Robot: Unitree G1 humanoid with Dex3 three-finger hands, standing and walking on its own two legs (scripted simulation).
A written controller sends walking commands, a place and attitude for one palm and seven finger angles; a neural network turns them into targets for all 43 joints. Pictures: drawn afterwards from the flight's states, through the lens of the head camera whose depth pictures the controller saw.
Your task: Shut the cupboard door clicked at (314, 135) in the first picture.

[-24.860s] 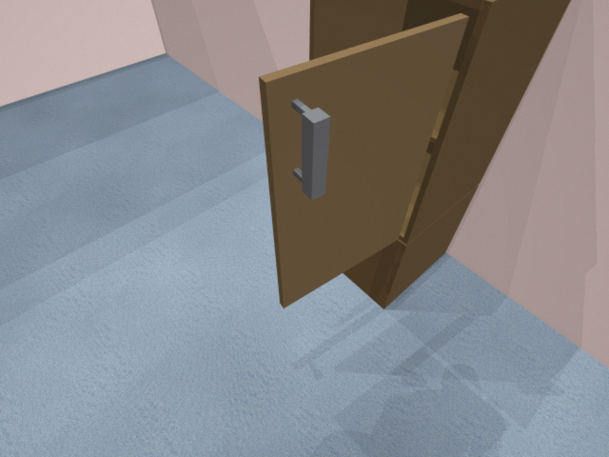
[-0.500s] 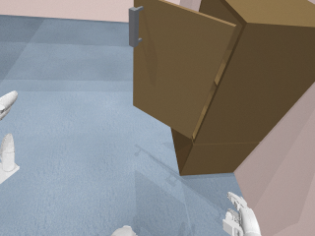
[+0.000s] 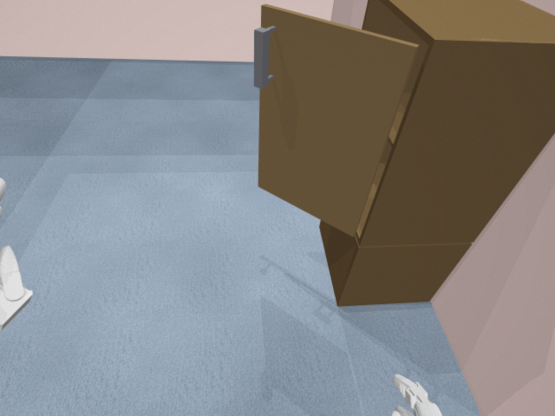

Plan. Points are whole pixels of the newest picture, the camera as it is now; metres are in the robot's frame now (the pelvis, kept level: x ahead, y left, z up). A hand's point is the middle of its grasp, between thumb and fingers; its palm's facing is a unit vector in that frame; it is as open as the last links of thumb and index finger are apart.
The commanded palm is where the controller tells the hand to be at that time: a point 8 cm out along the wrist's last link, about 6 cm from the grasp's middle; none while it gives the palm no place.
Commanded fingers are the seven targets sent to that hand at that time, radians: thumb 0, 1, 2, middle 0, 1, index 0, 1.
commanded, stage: stop stepping back and stand still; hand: left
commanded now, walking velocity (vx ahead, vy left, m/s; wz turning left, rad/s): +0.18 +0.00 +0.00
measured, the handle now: (266, 57) +0.91 +0.08 +0.14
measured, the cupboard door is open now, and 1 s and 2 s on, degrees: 50 50 50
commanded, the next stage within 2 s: let the arm hang, fingers relaxed in 0.66 s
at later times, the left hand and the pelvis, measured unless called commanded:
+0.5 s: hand (23, 274) +0.22 +0.29 +0.16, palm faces +0.38 -0.78 -0.50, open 7.4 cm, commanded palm +0.17 +0.33 +0.18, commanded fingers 0.00 0.90 0.90 -0.20 -0.30 -0.20 -0.30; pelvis +0.03 +0.03 +0.00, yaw +0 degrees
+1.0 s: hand out of the picture +0.13 +0.25 -0.14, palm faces -0.02 -0.96 -0.26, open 7.4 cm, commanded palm none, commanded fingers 0.00 0.90 0.90 -0.20 -0.30 -0.20 -0.30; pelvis +0.01 +0.04 -0.01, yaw +2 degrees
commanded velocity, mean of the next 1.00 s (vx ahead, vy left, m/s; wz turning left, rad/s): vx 0.02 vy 0.00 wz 0.00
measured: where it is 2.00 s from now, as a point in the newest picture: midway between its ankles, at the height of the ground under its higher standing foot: outside the picture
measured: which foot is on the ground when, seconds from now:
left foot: down 0.00-1.00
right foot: down 0.00-1.00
